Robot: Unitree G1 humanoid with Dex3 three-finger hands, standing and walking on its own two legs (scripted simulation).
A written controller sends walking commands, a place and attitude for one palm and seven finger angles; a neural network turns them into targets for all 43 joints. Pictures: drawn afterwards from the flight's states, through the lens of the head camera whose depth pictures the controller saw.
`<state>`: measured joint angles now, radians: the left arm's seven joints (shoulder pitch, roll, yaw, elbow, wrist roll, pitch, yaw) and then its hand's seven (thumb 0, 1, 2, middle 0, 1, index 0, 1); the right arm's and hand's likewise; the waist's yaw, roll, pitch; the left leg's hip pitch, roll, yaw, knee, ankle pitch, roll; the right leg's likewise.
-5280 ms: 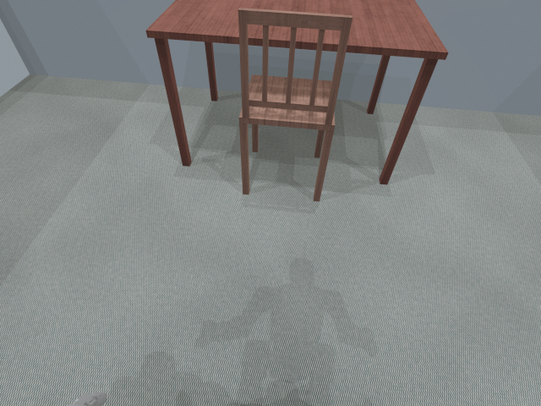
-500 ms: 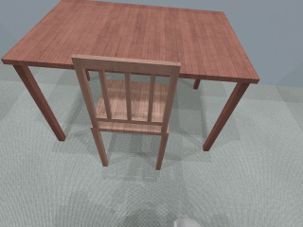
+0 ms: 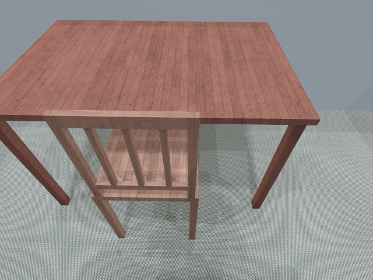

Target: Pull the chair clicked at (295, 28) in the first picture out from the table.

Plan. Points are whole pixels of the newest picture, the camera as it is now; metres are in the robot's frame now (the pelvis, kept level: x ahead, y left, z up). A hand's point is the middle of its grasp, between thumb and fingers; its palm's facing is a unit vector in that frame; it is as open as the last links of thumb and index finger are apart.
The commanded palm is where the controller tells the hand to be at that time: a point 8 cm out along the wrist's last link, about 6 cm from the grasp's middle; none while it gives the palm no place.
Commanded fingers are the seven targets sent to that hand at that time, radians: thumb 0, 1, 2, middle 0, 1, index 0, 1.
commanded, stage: come to a stop and stand still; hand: left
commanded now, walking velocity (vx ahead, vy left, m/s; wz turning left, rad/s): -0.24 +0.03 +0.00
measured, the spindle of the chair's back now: (134, 159) +0.45 +0.19 -0.08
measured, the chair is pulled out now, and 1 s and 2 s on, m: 0.00 0.00 0.00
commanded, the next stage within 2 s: look again from close up in 1.82 s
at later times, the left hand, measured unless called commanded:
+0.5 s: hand out of the picture +0.00 +0.20 -0.17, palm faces +0.03 -0.96 -0.29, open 7.4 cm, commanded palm none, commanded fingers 0.00 0.90 0.90 -0.20 -0.30 -0.20 -0.30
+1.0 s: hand out of the picture +0.00 +0.20 -0.18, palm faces +0.01 -0.98 -0.19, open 7.4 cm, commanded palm none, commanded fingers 0.00 0.90 0.90 -0.20 -0.30 -0.20 -0.30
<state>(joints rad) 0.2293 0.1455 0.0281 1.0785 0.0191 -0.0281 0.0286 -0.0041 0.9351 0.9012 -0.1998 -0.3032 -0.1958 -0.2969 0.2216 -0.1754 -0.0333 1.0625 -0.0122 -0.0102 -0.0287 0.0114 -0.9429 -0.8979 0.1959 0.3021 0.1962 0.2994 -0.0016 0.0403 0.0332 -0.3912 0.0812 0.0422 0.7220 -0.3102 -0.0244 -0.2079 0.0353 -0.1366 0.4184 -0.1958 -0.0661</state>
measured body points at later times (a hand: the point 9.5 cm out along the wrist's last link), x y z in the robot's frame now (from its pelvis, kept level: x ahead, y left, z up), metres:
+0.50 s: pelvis +0.00 +0.01 -0.01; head -0.01 -0.02 +0.44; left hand +0.00 +0.25 -0.15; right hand +0.07 -0.23 -0.16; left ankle +0.03 +0.12 -0.73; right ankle +0.02 -0.08 -0.74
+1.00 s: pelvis -0.01 +0.03 +0.00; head +0.00 +0.04 +0.45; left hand +0.00 +0.26 -0.16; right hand -0.03 -0.19 -0.15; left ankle +0.01 +0.11 -0.74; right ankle +0.02 -0.08 -0.74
